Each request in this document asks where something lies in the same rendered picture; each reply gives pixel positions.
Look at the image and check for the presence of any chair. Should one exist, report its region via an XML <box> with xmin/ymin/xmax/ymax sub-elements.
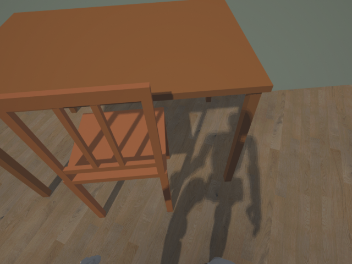
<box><xmin>0</xmin><ymin>82</ymin><xmax>173</xmax><ymax>218</ymax></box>

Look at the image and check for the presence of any table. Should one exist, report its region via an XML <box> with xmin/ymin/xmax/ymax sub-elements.
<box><xmin>0</xmin><ymin>0</ymin><xmax>273</xmax><ymax>197</ymax></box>

